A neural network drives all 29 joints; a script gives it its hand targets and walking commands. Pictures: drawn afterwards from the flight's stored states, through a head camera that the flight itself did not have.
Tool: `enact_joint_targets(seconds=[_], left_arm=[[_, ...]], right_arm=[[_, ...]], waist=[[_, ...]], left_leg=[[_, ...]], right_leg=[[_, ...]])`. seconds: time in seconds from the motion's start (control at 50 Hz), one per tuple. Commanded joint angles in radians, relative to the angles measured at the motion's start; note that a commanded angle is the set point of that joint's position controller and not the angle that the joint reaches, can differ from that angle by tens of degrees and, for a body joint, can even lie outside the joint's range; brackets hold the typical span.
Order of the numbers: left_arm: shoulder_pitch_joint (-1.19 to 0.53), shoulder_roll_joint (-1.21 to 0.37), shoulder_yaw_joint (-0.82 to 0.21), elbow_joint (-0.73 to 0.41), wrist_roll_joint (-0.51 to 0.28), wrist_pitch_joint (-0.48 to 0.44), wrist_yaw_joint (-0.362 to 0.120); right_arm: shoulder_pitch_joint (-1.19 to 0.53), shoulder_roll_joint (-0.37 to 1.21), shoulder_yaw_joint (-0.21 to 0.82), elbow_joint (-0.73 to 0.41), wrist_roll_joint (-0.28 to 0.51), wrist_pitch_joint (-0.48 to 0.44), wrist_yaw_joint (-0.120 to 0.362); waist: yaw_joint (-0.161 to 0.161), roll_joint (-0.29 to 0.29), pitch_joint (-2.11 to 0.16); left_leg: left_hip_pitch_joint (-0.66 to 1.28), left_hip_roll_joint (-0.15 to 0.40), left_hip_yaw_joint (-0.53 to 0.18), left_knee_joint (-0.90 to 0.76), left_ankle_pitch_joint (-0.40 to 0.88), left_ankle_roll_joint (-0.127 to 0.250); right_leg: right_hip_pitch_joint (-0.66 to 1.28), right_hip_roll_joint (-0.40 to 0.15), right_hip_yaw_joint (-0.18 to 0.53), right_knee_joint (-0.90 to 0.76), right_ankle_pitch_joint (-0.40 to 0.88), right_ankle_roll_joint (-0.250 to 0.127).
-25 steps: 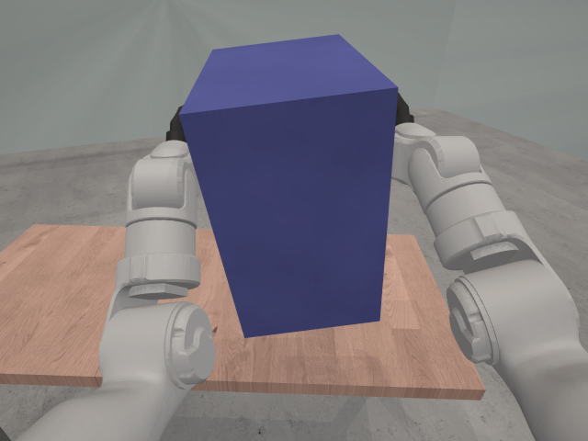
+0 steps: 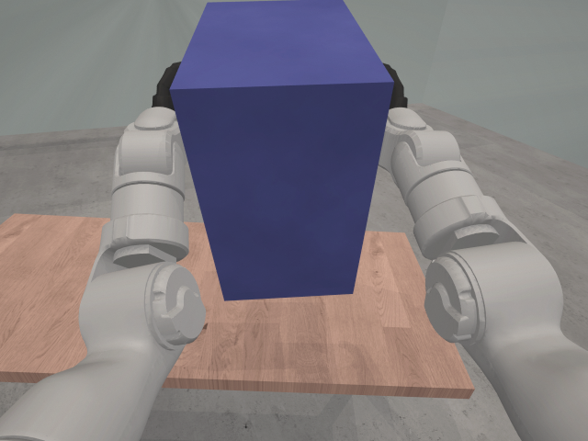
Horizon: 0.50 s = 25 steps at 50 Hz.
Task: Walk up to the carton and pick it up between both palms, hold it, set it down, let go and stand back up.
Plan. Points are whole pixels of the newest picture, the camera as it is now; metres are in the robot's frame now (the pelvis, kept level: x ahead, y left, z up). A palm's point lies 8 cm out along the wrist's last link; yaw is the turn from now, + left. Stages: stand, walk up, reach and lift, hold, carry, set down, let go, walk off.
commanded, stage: set down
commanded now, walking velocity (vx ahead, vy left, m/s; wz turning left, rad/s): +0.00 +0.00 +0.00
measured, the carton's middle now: (282, 152) +0.41 +0.00 +0.29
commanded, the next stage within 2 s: none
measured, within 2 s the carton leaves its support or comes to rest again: neither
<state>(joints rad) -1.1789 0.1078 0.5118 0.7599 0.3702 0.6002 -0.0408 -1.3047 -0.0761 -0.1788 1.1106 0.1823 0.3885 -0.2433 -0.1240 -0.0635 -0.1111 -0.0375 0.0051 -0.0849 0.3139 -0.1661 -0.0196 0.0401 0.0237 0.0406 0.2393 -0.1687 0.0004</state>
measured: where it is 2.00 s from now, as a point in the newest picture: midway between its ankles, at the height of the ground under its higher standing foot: outside the picture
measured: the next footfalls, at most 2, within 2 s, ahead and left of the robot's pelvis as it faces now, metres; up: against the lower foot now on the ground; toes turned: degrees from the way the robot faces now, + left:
none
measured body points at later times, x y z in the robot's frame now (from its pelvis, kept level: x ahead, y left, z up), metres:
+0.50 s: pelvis -0.01 +0.01 +0.00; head -0.06 +0.04 +0.45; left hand +0.43 +0.13 +0.26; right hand +0.40 -0.14 +0.26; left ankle +0.01 +0.13 -0.75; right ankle -0.02 -0.12 -0.75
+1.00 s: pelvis +0.00 +0.01 +0.00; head -0.04 +0.05 +0.45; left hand +0.44 +0.13 +0.22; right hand +0.41 -0.14 +0.22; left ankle +0.01 +0.13 -0.75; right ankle -0.01 -0.12 -0.75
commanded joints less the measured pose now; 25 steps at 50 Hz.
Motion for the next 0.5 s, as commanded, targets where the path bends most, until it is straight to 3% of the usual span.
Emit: enact_joint_targets(seconds=[0.0,0.1,0.2,0.36,0.48], left_arm=[[-0.510,-0.504,-0.286,-0.115,-0.102,-0.056,-0.158],[-0.531,-0.621,-0.458,-0.248,-0.172,-0.096,-0.122],[-0.524,-0.668,-0.538,-0.275,-0.211,-0.126,-0.084],[-0.503,-0.629,-0.441,-0.125,-0.181,-0.152,-0.068],[-0.462,-0.587,-0.341,-0.014,-0.129,-0.169,-0.080]], right_arm=[[-0.512,0.441,0.116,-0.252,0.059,-0.140,0.097],[-0.573,0.500,0.242,-0.453,0.106,-0.233,0.087],[-0.562,0.532,0.296,-0.513,0.107,-0.252,0.086],[-0.546,0.555,0.236,-0.415,0.021,-0.243,0.120],[-0.514,0.555,0.158,-0.330,-0.049,-0.256,0.142]], waist=[[-0.022,0.097,-0.224],[-0.047,0.157,-0.350],[-0.050,0.164,-0.396],[0.004,0.079,-0.327],[0.027,0.040,-0.278]], left_leg=[[0.192,-0.042,0.111,0.034,0.415,-0.040],[0.267,-0.048,0.103,0.097,0.544,-0.068],[0.262,-0.044,0.090,0.095,0.450,-0.066],[0.163,-0.038,0.097,0.017,0.184,-0.016],[0.128,-0.041,0.117,-0.011,0.141,0.005]], right_leg=[[0.044,0.055,-0.109,-0.017,0.274,0.024],[0.056,0.047,-0.126,-0.001,0.399,0.044],[0.028,0.041,-0.131,-0.004,0.356,0.057],[-0.026,0.036,-0.124,-0.023,0.185,0.055],[-0.015,0.034,-0.118,-0.030,0.168,0.053]])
